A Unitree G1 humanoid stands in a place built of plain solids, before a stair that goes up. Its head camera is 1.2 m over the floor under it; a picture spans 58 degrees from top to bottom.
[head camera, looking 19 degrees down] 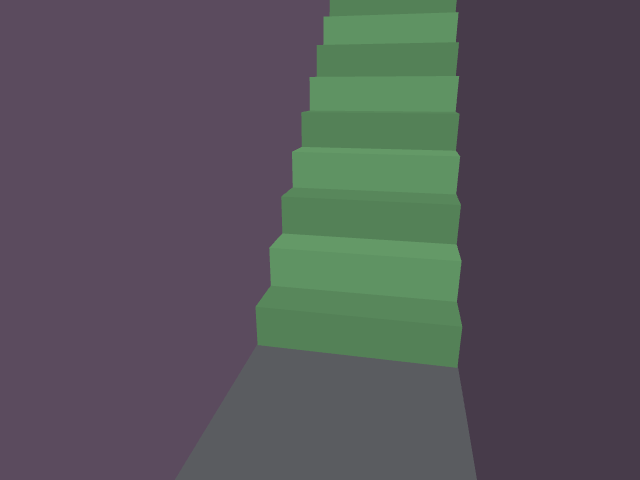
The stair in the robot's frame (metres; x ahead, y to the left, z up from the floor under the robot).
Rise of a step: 0.21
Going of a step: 0.25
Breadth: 0.96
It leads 11 degrees to the right of straight ahead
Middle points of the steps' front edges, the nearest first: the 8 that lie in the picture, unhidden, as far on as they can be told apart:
1.78 -0.16 0.22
2.02 -0.21 0.43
2.26 -0.26 0.65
2.50 -0.30 0.86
2.74 -0.35 1.08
2.99 -0.40 1.29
3.23 -0.45 1.51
3.47 -0.50 1.72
